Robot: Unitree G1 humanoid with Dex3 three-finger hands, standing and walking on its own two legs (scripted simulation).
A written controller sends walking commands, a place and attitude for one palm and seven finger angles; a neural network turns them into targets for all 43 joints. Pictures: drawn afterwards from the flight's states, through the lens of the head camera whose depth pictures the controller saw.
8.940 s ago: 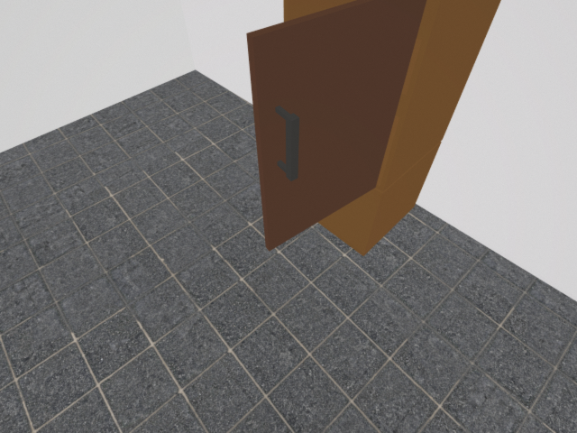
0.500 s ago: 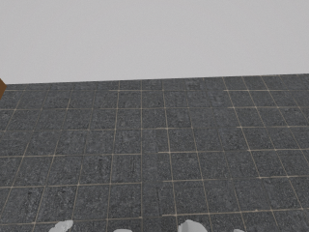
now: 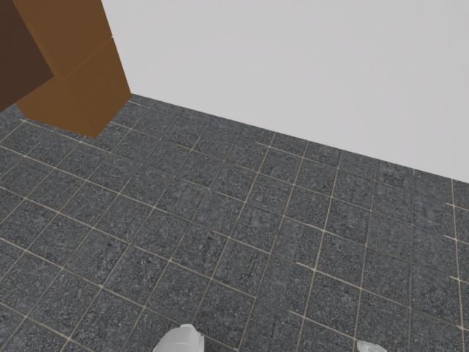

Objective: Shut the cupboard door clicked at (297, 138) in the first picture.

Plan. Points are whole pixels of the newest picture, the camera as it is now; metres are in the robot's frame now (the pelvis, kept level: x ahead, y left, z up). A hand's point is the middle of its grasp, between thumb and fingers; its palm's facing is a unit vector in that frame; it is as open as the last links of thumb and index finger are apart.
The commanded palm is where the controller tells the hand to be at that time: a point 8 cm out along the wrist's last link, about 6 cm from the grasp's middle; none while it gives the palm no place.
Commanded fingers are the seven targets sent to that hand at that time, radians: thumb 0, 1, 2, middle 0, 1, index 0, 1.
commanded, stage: walk to a spot facing it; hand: left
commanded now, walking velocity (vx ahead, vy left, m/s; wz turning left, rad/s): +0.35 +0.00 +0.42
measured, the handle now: out of the picture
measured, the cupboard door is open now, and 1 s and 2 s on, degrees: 81 81 81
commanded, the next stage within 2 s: turn to face it in 1.42 s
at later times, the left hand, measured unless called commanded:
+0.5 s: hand (159, 261) +0.29 +0.19 -0.15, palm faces +0.10 -0.97 -0.21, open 7.4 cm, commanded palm none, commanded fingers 0.00 0.90 0.90 -0.20 -0.30 -0.20 -0.30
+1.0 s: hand (167, 298) +0.23 +0.16 -0.18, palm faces +0.42 -0.90 -0.11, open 7.3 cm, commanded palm none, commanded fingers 0.00 0.90 0.90 -0.20 -0.30 -0.20 -0.30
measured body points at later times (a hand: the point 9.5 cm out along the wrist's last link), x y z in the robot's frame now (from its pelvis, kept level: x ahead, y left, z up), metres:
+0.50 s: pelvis +0.19 -0.01 -0.01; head +0.22 -0.02 +0.44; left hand +0.29 +0.24 -0.13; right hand +0.18 -0.25 -0.17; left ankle +0.09 +0.11 -0.73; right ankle +0.27 -0.11 -0.74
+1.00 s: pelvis +0.39 +0.06 -0.02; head +0.41 +0.09 +0.43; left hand +0.21 +0.21 -0.17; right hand +0.60 -0.11 -0.14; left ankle +0.46 +0.16 -0.74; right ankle +0.27 -0.10 -0.71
